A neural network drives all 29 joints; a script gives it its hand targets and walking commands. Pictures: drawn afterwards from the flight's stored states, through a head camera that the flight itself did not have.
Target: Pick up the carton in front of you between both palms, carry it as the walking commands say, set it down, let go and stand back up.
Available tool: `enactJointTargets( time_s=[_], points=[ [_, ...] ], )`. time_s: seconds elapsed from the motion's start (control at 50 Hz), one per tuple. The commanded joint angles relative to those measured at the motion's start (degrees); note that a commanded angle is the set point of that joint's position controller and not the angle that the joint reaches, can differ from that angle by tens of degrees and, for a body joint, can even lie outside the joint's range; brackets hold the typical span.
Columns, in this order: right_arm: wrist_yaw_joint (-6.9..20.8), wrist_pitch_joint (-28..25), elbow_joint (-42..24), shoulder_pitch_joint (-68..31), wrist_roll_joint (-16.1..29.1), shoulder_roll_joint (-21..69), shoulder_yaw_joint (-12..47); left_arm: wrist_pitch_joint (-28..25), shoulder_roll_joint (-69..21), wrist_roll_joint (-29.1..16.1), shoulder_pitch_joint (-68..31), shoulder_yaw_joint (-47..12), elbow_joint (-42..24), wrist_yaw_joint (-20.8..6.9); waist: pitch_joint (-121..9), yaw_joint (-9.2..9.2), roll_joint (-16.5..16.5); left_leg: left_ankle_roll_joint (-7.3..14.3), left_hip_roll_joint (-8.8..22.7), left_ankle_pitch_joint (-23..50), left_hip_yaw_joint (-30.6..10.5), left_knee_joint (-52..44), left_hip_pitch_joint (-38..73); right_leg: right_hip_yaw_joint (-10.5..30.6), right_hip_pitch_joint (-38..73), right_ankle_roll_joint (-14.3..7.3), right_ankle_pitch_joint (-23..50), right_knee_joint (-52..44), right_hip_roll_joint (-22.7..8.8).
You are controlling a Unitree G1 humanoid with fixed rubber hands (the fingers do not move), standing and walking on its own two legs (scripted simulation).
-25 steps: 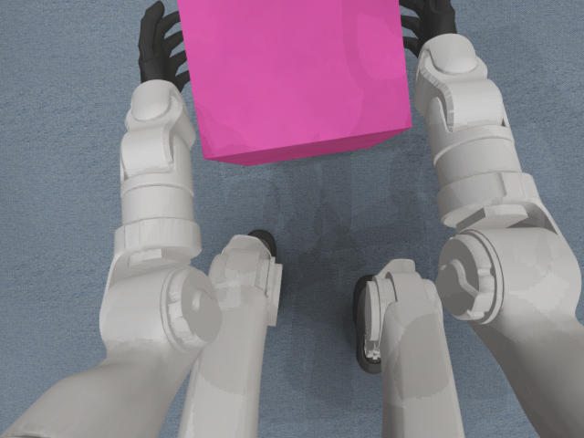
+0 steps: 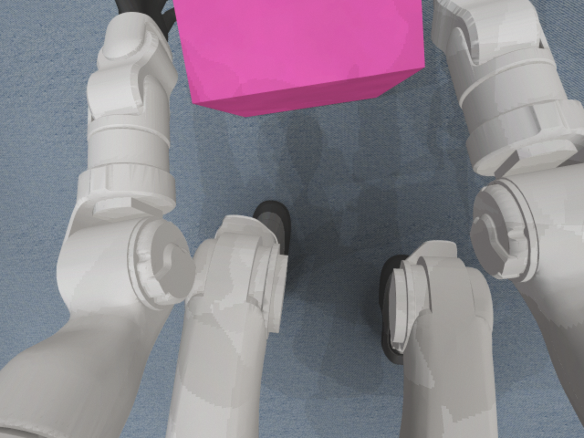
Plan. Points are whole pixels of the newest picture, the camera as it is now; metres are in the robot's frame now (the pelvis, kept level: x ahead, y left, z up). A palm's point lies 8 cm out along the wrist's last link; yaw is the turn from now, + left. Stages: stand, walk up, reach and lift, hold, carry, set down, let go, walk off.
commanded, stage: set down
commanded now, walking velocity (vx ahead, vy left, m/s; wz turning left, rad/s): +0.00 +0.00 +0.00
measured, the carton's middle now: (297, 12) +0.54 +0.11 -0.25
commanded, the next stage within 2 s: none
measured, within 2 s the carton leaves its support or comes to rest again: rests again in 0.54 s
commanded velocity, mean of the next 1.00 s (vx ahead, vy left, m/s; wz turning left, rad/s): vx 0.00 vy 0.00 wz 0.00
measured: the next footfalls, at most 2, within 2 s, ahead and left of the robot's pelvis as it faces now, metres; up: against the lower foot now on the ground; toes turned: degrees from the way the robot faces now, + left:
none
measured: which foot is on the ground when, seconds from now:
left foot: down 0.00-1.00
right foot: down 0.00-1.00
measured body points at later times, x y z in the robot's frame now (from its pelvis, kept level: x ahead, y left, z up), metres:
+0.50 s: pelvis -0.01 -0.01 -0.01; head +0.38 +0.00 +0.22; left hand +0.51 +0.26 -0.19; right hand +0.58 -0.04 -0.20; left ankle +0.13 +0.14 -0.37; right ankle +0.07 -0.12 -0.37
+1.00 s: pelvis -0.01 -0.01 -0.02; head +0.37 +0.00 +0.20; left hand +0.50 +0.26 -0.20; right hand +0.58 -0.04 -0.21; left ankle +0.13 +0.14 -0.37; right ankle +0.07 -0.12 -0.37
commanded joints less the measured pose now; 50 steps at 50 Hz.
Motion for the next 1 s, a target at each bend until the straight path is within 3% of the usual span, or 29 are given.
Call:
enactJointTargets(
  time_s=[0.0,0.14,0.28,0.6,0.72,0.82,0.9,0.98],
  points=[
    [13.7,-4.1,-10.7,-29.5,5.6,51.9,14.0,-2.4,-47.8,-6.2,-33.6,-21.1,-5.4,-15.4,-71.3,3.03,-10.8,1.9,-4.0,30.9,8.9,-1.0,48.0,-5.4,22.8,-1.3,26.0,-12.3,1.4],
    [14.0,-4.7,-8.8,-30.2,5.5,49.3,12.9,-3.3,-44.5,-3.9,-32.3,-16.7,-2.6,-15.2,-64.6,4.67,-12.4,2.3,-3.6,25.4,9.2,-1.0,41.5,-4.4,21.1,-1.4,22.9,-12.5,1.1],
    [13.5,-4.9,-7.2,-31.3,4.1,46.0,12.0,-4.0,-41.8,-2.7,-32.5,-13.1,0.4,-15.6,-59.0,4.66,-13.8,2.7,-3.1,21.5,8.8,-0.5,36.1,-3.4,20.9,-1.6,21.2,-12.7,0.5],
    [14.5,-3.7,-0.6,-21.9,-2.1,39.4,5.8,-4.8,-36.4,-0.9,-30.3,-10.0,6.5,-16.1,-42.8,0.66,-8.6,2.8,-3.2,16.6,6.9,1.2,31.8,-2.6,14.3,-2.9,17.5,-11.9,-0.4],
    [15.2,-3.0,1.3,-19.2,-5.1,35.9,3.5,-4.6,-32.2,0.2,-28.7,-8.0,8.4,-15.3,-37.8,-0.64,-9.3,3.0,-3.4,13.0,6.2,1.3,29.8,-2.4,13.3,-3.3,14.7,-11.8,-0.8],
    [15.1,-3.0,1.8,-19.3,-6.5,32.3,2.5,-5.0,-29.6,1.2,-27.3,-5.8,9.5,-14.4,-36.5,-0.43,-9.4,2.7,-3.2,11.8,6.6,1.6,29.6,-1.9,14.9,-3.2,14.4,-11.6,-1.3],
    [12.6,-4.2,1.1,-20.4,-6.2,21.2,2.3,-6.8,-20.5,2.4,-23.8,-1.2,11.5,-11.6,-38.4,0.43,-9.1,1.6,-2.3,12.5,7.6,2.0,31.3,-1.6,18.5,-2.1,15.5,-11.5,-2.3],
    [5.2,-6.0,0.0,-19.4,-3.6,-9.0,0.9,-11.6,10.1,1.6,-16.8,5.8,14.0,-3.3,-43.2,1.59,-8.9,0.5,-0.5,14.8,8.4,1.8,33.9,-1.1,23.3,-0.2,17.5,-11.6,-4.4]
  ],
)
